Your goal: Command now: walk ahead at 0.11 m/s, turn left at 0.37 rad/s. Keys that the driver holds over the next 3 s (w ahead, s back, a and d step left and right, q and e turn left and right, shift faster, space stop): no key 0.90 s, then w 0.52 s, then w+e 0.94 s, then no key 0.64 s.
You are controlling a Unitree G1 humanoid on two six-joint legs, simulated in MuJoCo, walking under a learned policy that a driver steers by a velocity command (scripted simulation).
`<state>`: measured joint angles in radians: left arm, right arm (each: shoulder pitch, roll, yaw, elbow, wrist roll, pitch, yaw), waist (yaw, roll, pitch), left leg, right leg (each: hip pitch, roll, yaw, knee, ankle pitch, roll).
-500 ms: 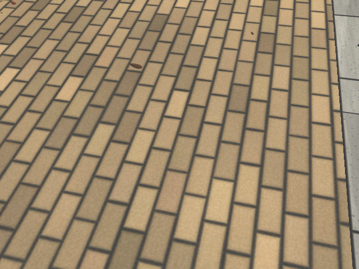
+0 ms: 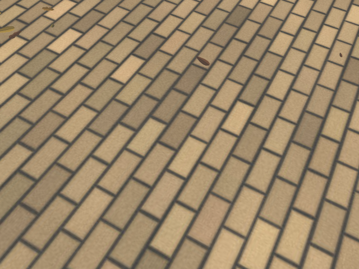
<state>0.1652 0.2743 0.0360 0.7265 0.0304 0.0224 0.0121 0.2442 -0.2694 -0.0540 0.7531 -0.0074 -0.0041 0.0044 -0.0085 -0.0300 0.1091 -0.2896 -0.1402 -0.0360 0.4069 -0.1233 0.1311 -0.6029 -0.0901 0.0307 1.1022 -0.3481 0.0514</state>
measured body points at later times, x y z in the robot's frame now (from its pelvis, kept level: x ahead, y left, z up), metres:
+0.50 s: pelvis +0.07 -0.05 +0.01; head +0.08 -0.06 +0.46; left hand +0.16 +0.21 -0.12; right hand +0.15 -0.30 -0.14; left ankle +0.05 +0.04 -0.74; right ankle +0.06 -0.15 -0.74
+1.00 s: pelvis +0.07 -0.07 +0.01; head +0.07 -0.07 +0.46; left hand +0.09 +0.18 -0.14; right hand +0.10 -0.32 -0.15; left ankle +0.05 +0.04 -0.74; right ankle +0.06 -0.15 -0.74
